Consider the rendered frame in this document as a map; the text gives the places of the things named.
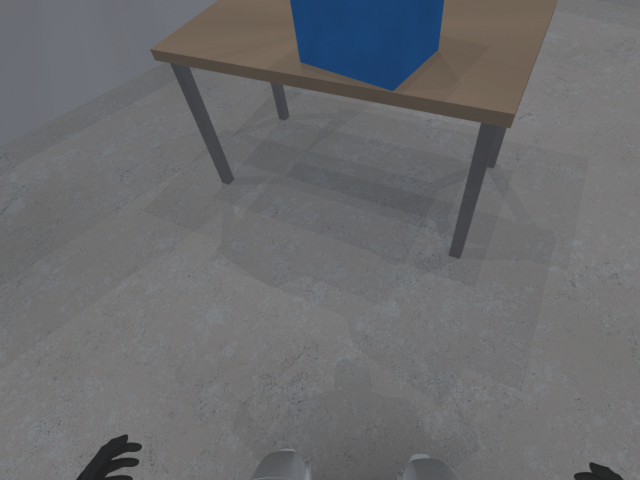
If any robot right thigh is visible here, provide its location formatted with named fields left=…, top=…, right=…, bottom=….
left=397, top=458, right=461, bottom=480

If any left robot hand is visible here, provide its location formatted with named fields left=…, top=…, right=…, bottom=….
left=76, top=434, right=142, bottom=480

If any carton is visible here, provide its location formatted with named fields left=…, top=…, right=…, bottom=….
left=290, top=0, right=444, bottom=91

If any table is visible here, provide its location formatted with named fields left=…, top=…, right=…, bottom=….
left=150, top=0, right=558, bottom=259

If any robot right shin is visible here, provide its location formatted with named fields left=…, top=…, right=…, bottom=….
left=408, top=454, right=429, bottom=464

